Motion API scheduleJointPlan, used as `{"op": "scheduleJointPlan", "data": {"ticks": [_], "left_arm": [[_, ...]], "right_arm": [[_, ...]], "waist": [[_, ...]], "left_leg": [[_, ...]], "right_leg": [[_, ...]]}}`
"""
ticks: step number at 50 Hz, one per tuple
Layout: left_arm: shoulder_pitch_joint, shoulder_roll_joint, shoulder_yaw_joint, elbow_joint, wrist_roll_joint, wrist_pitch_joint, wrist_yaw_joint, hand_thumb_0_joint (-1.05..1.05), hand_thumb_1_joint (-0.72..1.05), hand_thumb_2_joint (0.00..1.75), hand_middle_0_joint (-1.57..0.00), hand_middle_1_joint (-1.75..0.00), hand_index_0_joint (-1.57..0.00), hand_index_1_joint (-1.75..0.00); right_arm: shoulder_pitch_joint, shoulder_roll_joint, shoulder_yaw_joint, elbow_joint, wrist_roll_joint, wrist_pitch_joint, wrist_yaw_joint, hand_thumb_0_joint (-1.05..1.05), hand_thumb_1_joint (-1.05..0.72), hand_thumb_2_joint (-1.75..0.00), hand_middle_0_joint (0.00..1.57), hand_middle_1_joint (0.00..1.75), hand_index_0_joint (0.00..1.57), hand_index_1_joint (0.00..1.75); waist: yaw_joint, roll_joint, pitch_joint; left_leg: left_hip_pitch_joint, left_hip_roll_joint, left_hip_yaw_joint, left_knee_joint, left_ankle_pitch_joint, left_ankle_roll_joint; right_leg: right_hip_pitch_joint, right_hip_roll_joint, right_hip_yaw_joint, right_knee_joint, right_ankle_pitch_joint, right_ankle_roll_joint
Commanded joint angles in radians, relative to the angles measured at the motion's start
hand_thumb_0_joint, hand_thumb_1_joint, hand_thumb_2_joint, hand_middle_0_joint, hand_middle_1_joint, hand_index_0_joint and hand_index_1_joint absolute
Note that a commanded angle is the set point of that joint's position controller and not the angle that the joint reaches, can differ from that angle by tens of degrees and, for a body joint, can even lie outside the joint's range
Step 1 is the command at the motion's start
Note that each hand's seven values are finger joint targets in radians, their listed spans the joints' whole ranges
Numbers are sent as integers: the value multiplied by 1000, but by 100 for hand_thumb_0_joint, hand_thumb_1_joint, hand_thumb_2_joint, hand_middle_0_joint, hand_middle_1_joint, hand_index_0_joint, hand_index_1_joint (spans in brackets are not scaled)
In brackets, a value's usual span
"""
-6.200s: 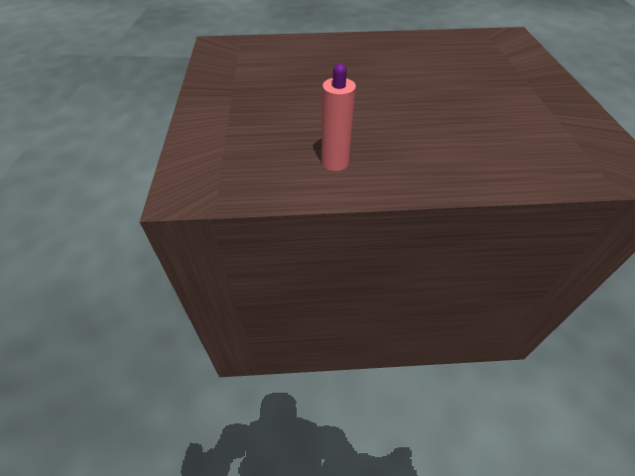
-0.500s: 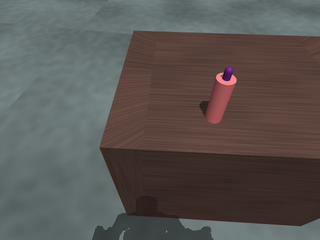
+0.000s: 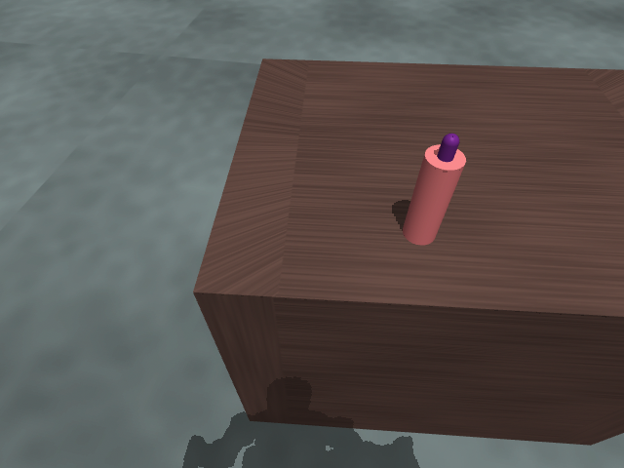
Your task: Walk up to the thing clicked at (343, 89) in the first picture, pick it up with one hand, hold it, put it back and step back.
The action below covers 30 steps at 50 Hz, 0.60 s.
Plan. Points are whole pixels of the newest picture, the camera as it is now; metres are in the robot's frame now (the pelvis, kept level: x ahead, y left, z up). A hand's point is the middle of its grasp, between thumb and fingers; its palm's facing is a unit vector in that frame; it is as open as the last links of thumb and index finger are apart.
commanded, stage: stand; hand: right
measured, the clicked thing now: (433, 190) +0.49 -0.17 +0.07
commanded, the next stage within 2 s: rise first in 0.04 s
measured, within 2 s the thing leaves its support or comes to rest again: neither
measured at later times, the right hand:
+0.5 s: hand (521, 440) +0.18 -0.26 -0.09, palm faces +0.23 +0.92 -0.32, open 13.8 cm
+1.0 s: hand (569, 407) +0.19 -0.27 +0.03, palm faces +0.31 +0.89 -0.35, open 17.7 cm
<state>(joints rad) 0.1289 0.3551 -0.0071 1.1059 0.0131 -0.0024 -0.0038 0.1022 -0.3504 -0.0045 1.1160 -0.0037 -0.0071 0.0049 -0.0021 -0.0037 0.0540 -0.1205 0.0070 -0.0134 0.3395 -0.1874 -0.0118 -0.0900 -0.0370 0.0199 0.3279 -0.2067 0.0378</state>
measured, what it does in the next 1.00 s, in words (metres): stands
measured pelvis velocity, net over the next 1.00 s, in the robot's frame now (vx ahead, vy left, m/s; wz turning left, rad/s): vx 0.01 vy -0.01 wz -0.01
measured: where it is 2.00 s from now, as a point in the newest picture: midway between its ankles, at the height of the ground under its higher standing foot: outside the picture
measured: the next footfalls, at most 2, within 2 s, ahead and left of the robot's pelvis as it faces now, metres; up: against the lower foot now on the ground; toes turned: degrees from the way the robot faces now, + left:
none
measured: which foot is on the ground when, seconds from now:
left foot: down 0.00-1.00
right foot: down 0.00-1.00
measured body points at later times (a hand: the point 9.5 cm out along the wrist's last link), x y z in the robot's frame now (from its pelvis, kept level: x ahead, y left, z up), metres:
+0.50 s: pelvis +0.00 -0.01 -0.01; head +0.01 +0.00 +0.44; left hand +0.17 +0.26 -0.10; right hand +0.16 -0.31 -0.06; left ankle +0.00 +0.13 -0.75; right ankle -0.02 -0.14 -0.75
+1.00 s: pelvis +0.01 -0.01 -0.01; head +0.00 +0.00 +0.44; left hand +0.16 +0.25 -0.09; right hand +0.17 -0.31 +0.06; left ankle +0.00 +0.13 -0.75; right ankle -0.02 -0.14 -0.75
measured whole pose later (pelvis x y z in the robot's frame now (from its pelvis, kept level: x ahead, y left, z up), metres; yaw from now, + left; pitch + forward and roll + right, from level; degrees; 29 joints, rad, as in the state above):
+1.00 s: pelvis +0.01 -0.01 -0.01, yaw -1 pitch -3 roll +0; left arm 0.29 0.24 0.13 0.57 -0.03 -0.07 0.04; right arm 0.44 -0.28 -0.21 -0.03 0.06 -0.11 -0.04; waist -0.04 -0.04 0.03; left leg -0.13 0.03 -0.01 0.42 -0.24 -0.03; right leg -0.11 -0.01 0.03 0.43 -0.27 0.02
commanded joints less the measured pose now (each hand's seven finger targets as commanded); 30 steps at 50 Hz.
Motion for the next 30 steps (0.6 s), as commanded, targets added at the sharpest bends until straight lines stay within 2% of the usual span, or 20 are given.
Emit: {"op": "scheduleJointPlan", "data": {"ticks": [1,6,7,8,9,10,11,12,13,15,16,17,19,21,22,24,27,28,29,30], "left_arm": [[-17,213,44,-46,-2,-25,14,0,90,90,-20,-30,-20,-30],[-25,208,46,-49,-3,-23,14,0,90,90,-20,-30,-20,-30],[-17,208,45,-48,-1,-24,14,0,82,82,-12,-22,-12,-22],[-368,38,33,-399,-81,-137,21,0,74,74,-4,-14,-4,-14],[-373,67,18,-427,-110,-155,41,0,66,66,-2,-6,-1,-6],[-270,149,65,-322,-107,-148,59,0,58,58,-2,-4,0,-6],[-183,192,118,-266,-106,-133,63,0,50,50,-2,-4,0,-6],[-149,204,159,-310,-102,-126,70,0,42,42,-2,-4,-1,-6],[-98,186,156,-336,-100,-126,81,0,34,34,-3,-5,-1,-6],[-85,116,132,-318,-83,-129,85,0,23,25,-3,-5,-3,-6],[-42,119,164,-266,-65,-119,84,0,18,21,-4,-6,-4,-6],[-15,105,179,-280,-51,-115,77,0,13,19,-4,-6,-4,-6],[-22,107,182,-362,-50,-111,81,0,4,15,-4,-6,-5,-5],[18,78,176,-379,-53,-101,82,0,-6,12,-4,-6,-5,-5],[21,25,139,-415,-58,-102,77,0,-12,12,-5,-6,-5,-5],[-12,32,144,-537,-60,-108,80,0,-26,10,-5,-6,-5,-6],[-28,0,105,-643,-61,-118,79,0,-46,6,-6,-6,-5,-6],[-45,5,110,-696,-61,-126,83,0,-52,5,-6,-6,-6,-7],[-40,47,134,-745,-57,-132,90,0,-55,5,-6,-6,-5,-7],[4,54,145,-747,-56,-132,91,0,-56,5,-6,-6,-6,-7]], "right_arm": [[-20,-214,-38,-52,-2,-22,-12,0,-90,-90,20,30,20,30],[-26,-219,-39,-53,-3,-23,-13,0,-90,-90,20,30,20,30],[-33,-219,-40,-56,-3,-23,-12,0,-82,-82,12,22,12,22],[-384,-32,-8,-407,64,-97,-24,0,-74,-74,6,14,6,14],[-358,-74,-13,-463,105,-139,-44,0,-66,-66,6,6,6,6],[-216,-157,-61,-320,93,-130,-61,0,-58,-58,6,4,5,4],[-155,-192,-106,-252,87,-115,-67,0,-50,-50,6,4,5,4],[-144,-208,-143,-258,86,-110,-74,0,-42,-42,6,4,5,4],[-112,-225,-168,-314,83,-120,-86,0,-34,-34,6,4,5,4],[-87,-217,-183,-450,71,-133,-94,0,-19,-20,6,4,5,4],[33,-188,-200,-363,60,-117,-92,0,-12,-18,6,4,5,4],[105,-167,-220,-376,48,-108,-86,0,-8,-17,6,4,5,4],[38,-189,-224,-527,48,-111,-88,0,3,-15,5,5,5,5],[74,-143,-203,-586,52,-103,-81,0,15,-12,5,5,5,5],[78,-82,-159,-630,58,-102,-74,0,19,-11,5,5,5,5],[85,-115,-194,-740,61,-107,-79,0,30,-9,4,5,5,5],[51,-96,-170,-911,60,-126,-79,0,47,-6,4,5,4,5],[47,-84,-160,-972,60,-133,-82,0,51,-5,4,6,4,6],[57,-119,-197,-1008,59,-135,-89,0,55,-4,3,6,4,6],[96,-118,-202,-1042,58,-138,-90,0,56,-4,3,6,4,6]], "waist": [[1,1,-70],[6,16,-71],[8,12,-79],[13,-96,-110],[-20,-2,-143],[-28,9,-71],[-2,10,-36],[4,48,-154],[3,34,-246],[-29,-55,-298],[-37,-18,-232],[-30,-17,-247],[-11,-22,-298],[-3,-34,-229],[0,-22,-196],[-8,2,-188],[-19,-15,-160],[-13,-26,-160],[-15,-10,-175],[-16,-15,-164]], "left_leg": [[22,114,-73,-41,196,27],[10,118,-76,-50,188,28],[24,121,-76,-43,194,31],[-94,8,26,55,112,7],[-25,-5,39,18,33,6],[-57,-9,47,6,-22,8],[-104,-5,55,30,-16,3],[-66,-3,56,52,52,-4],[-21,4,52,57,133,-5],[2,7,34,72,194,7],[-21,0,38,66,186,11],[-12,-7,45,74,208,11],[26,-13,52,65,244,6],[-7,-12,57,48,208,4],[-21,-12,62,41,188,3],[-18,-10,64,25,169,0],[-19,-11,67,23,140,7],[-15,-9,66,25,142,9],[-4,-10,68,25,147,9],[-3,-9,70,28,148,9]], "right_leg": [[-7,-95,59,-52,183,-49],[9,-93,58,-46,170,-50],[7,-94,55,-47,178,-49],[-147,39,-58,66,112,-40],[-99,26,-46,27,54,-38],[-129,28,-47,17,13,-41],[-144,36,-54,38,7,-42],[-118,38,-50,67,71,-47],[-81,41,-50,78,153,-45],[-67,48,-51,80,220,-35],[-112,46,-49,74,218,-41],[-97,44,-48,69,235,-40],[-58,43,-48,63,258,-36],[-74,45,-55,51,217,-38],[-82,43,-56,45,197,-40],[-89,43,-57,41,183,-43],[-76,38,-51,28,166,-39],[-64,38,-49,25,168,-37],[-52,38,-47,26,177,-38],[-43,39,-48,26,180,-37]]}}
